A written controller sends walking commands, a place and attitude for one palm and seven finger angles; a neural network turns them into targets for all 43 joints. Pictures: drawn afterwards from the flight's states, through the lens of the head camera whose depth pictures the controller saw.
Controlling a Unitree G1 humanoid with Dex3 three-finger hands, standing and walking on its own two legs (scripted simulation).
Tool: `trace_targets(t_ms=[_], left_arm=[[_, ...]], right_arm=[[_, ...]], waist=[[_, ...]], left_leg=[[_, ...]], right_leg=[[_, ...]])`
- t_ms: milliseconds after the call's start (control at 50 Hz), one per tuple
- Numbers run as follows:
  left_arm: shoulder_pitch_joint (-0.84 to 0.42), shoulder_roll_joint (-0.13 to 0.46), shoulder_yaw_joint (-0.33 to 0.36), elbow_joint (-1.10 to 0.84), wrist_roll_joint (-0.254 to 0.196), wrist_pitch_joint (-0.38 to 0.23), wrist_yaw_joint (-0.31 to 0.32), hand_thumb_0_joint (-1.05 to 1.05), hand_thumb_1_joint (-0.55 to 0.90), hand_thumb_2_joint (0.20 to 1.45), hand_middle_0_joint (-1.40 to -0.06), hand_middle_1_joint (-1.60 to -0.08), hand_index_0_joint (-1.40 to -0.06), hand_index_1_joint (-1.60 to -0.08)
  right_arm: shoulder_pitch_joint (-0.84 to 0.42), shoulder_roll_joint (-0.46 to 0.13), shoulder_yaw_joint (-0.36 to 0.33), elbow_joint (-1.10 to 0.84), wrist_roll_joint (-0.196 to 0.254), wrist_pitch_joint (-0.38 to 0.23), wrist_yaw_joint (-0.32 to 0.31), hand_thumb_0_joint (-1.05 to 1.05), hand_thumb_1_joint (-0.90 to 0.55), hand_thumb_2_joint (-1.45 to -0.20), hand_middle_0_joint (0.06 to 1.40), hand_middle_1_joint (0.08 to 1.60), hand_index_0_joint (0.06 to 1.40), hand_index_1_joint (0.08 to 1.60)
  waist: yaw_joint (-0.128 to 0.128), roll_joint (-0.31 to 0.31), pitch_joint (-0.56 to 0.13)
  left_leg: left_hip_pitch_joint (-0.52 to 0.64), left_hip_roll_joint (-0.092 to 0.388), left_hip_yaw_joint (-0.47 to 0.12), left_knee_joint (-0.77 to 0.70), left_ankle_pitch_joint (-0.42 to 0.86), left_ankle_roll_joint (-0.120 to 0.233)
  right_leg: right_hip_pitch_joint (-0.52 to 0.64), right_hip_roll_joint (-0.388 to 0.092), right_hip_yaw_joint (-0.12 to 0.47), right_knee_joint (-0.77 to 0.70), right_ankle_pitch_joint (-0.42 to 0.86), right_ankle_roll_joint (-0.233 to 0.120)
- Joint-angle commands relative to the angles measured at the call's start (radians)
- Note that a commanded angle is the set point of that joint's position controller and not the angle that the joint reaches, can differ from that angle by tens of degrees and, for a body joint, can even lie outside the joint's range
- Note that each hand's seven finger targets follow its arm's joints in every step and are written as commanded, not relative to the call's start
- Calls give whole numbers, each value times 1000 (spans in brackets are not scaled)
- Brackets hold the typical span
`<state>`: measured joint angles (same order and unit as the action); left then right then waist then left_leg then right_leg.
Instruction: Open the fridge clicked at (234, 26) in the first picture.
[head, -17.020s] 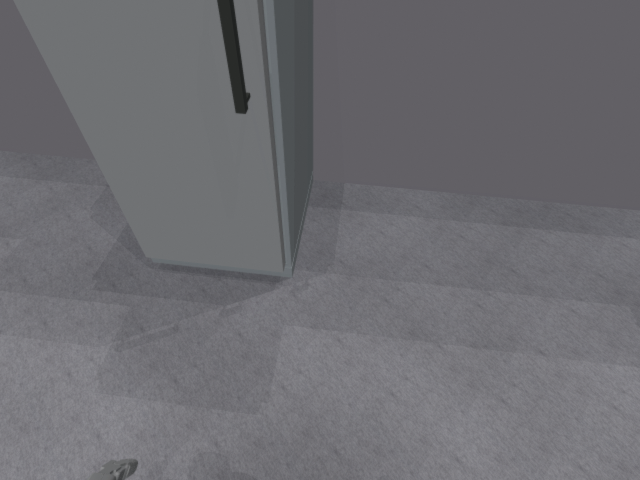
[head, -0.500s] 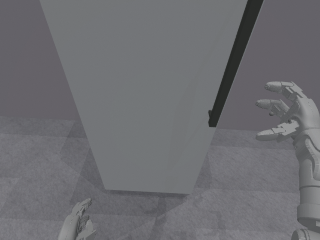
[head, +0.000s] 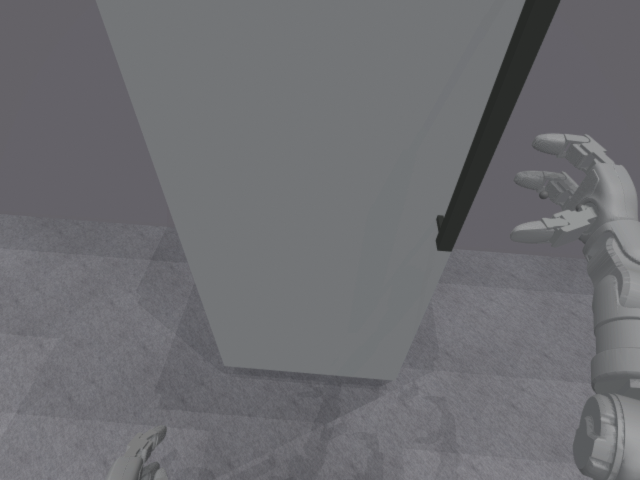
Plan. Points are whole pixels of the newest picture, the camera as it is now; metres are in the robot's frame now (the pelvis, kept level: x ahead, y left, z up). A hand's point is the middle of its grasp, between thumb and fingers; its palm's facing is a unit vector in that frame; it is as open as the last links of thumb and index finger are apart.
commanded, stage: move the hooked fingers beside the handle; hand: right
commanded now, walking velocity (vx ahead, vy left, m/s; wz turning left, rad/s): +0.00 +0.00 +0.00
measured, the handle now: (484, 123) +0.51 -0.16 +0.22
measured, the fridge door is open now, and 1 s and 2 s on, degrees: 0 0 0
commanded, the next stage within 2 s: feel for the door with the fingertips in 1.18 s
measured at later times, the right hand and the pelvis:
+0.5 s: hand (520, 176) +0.46 -0.21 +0.17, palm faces +0.03 +1.00 +0.00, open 13.9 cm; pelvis +0.01 -0.01 +0.00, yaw +2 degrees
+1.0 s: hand (535, 182) +0.43 -0.22 +0.19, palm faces +0.02 +1.00 +0.01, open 14.0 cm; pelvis -0.01 -0.01 +0.00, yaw +0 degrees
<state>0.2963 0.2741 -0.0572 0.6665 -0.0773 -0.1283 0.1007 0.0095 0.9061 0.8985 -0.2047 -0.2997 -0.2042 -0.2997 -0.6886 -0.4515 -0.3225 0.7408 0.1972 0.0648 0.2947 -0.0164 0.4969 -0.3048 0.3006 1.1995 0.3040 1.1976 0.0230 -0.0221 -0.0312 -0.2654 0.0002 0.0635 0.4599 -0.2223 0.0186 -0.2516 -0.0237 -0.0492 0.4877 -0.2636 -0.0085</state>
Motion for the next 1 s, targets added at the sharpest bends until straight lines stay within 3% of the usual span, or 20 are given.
trace_targets(t_ms=[0, 40, 60, 120, 140, 180, 220, 320, 360, 380, 420, 500, 540, 600, 660, 740, 780, 840, 880, 980], left_arm=[[-2, 146, 60, -112, 4, -33, 7, 0, 900, 900, -200, -300, -200, -300], [13, 143, 62, -111, 5, -32, 5, 0, 900, 900, -200, -300, -200, -300], [27, 147, 66, -110, 6, -30, 4, 0, 900, 900, -200, -300, -200, -300], [53, 150, 67, -93, 10, -30, 4, 0, 900, 900, -200, -300, -200, -300], [57, 150, 66, -90, 11, -31, 2, 0, 900, 900, -200, -300, -200, -300], [77, 157, 70, -82, 15, -28, 0, 0, 900, 900, -200, -300, -200, -300], [94, 157, 70, -73, 18, -26, -4, 0, 900, 900, -200, -300, -200, -300], [119, 161, 78, -84, 23, -19, -18, 0, 900, 900, -200, -300, -200, -300], [128, 165, 83, -93, 24, -13, -18, 0, 900, 900, -200, -300, -200, -300], [124, 168, 82, -96, 23, -9, -20, 0, 900, 900, -200, -300, -200, -300], [113, 159, 82, -106, 18, -7, -24, 0, 900, 900, -200, -300, -200, -300], [108, 160, 88, -117, 17, -4, -26, 0, 900, 900, -200, -300, -200, -300], [91, 150, 87, -126, 14, -7, -26, 0, 900, 900, -200, -300, -200, -300], [81, 150, 85, -121, 14, -6, -25, 0, 900, 900, -200, -300, -200, -300], [57, 142, 82, -131, 10, -7, -21, 0, 900, 900, -200, -300, -200, -300], [41, 149, 69, -114, 9, 1, -9, 0, 900, 900, -200, -300, -200, -300], [32, 146, 66, -118, 12, -1, -7, 0, 900, 900, -200, -300, -200, -300], [27, 139, 62, -111, 12, -10, -3, 0, 900, 900, -200, -300, -200, -300], [29, 139, 62, -105, 11, -15, -3, 0, 900, 900, -200, -300, -200, -300], [37, 147, 57, -100, 16, -11, -11, 0, 900, 900, -200, -300, -200, -300]], right_arm=[[-498, -298, -72, -124, 2, -78, -6, 0, 500, -300, 300, 1200, 300, 1200], [-542, -262, -35, -113, -5, -96, -5, 0, 500, -300, 300, 1200, 300, 1200], [-557, -268, -35, -105, -3, -111, -8, 0, 500, -300, 300, 1200, 300, 1200], [-616, -282, -48, -65, -9, -137, -11, 0, 500, -300, 300, 1200, 300, 1200], [-646, -251, -18, -60, -11, -145, -9, 0, 500, -300, 300, 1200, 300, 1200], [-632, -305, -67, -8, -14, -158, -18, 0, 500, -300, 300, 1200, 300, 1200], [-672, -282, -43, 28, -26, -166, -20, 0, 500, -300, 300, 1200, 300, 1200], [-629, -307, -74, 27, -38, -203, -26, 0, 500, -300, 300, 1200, 300, 1200], [-566, -339, -109, 32, -26, -210, -22, 0, 500, -300, 300, 1200, 300, 1200], [-553, -369, -137, 21, -29, -209, -20, 0, 500, -300, 300, 1200, 300, 1200], [-559, -313, -86, -30, -32, -204, -11, 0, 500, -300, 300, 1200, 300, 1200], [-504, -338, -128, -109, -14, -185, -13, 0, 500, -300, 300, 1200, 300, 1200], [-515, -272, -74, -188, -10, -174, -9, 0, 500, -300, 300, 1200, 300, 1200], [-475, -278, -92, -210, 1, -148, -18, 0, 500, -300, 300, 1200, 300, 1200], [-460, -211, -42, -237, 9, -121, -21, 0, 500, -300, 300, 1200, 300, 1200], [-521, -229, -37, -125, -1, -86, -33, 0, 500, -300, 300, 1200, 300, 1200], [-595, -244, -34, -153, -10, -106, -40, 0, 500, -300, 300, 1200, 300, 1200], [-657, -207, 8, -146, -8, -143, -36, 0, 500, -300, 300, 1200, 300, 1200], [-648, -178, 22, -108, 1, -156, -31, 0, 500, -300, 300, 1200, 300, 1200], [-604, -208, -11, 40, -11, -143, -33, 0, 500, -300, 300, 1200, 300, 1200]], waist=[[14, -15, -271], [25, -35, -279], [32, 5, -286], [36, -35, -310], [45, -49, -308], [40, 7, -315], [50, -18, -307], [32, -38, -364], [19, 18, -379], [10, 18, -378], [17, -52, -367], [3, -35, -376], [13, -80, -382], [9, -66, -352], [17, -52, -318], [39, 15, -221], [40, -46, -269], [51, -58, -297], [52, -33, -302], [35, 5, -265]], left_leg=[[97, 11, -51, -32, 250, 9], [74, 7, -46, -27, 250, 11], [83, 4, -44, -25, 257, 11], [65, 1, -48, -19, 254, 13], [56, 1, -46, -16, 257, 13], [69, -2, -47, -12, 260, 9], [53, -1, -46, -6, 262, 10], [75, -6, -48, 13, 303, 14], [112, -7, -46, 19, 331, 12], [120, -9, -49, 24, 343, 12], [96, -9, -51, 23, 348, 12], [104, -15, -46, 17, 350, 13], [88, -15, -43, 12, 348, 13], [86, -18, -41, 4, 340, 14], [77, -15, -35, -6, 319, 15], [33, -8, -37, -30, 214, 10], [35, -3, -46, -27, 208, 13], [24, -5, -42, -22, 213, 17], [15, -7, -39, -16, 220, 17], [16, 2, -39, -10, 191, 16]], right_leg=[[43, 12, 32, -44, 193, -30], [61, 9, 36, -40, 204, -28], [55, 6, 35, -32, 214, -31], [66, 7, 40, -28, 213, -29], [71, 8, 42, -28, 219, -27], [44, 5, 41, -22, 213, -31], [33, 8, 40, -23, 212, -29], [42, 5, 36, -11, 263, -27], [23, 0, 28, -6, 285, -31], [14, 1, 30, -9, 287, -30], [38, 2, 24, -10, 303, -28], [64, -5, 29, -11, 330, -29], [103, -8, 29, -13, 356, -25], [102, -8, 33, -18, 347, -25], [104, -9, 31, -21, 330, -27], [30, 0, 40, -43, 172, -30], [57, 5, 40, -33, 172, -30], [94, 4, 54, -26, 193, -25], [102, 2, 59, -21, 204, -24], [22, 8, 56, -25, 155, -24]])
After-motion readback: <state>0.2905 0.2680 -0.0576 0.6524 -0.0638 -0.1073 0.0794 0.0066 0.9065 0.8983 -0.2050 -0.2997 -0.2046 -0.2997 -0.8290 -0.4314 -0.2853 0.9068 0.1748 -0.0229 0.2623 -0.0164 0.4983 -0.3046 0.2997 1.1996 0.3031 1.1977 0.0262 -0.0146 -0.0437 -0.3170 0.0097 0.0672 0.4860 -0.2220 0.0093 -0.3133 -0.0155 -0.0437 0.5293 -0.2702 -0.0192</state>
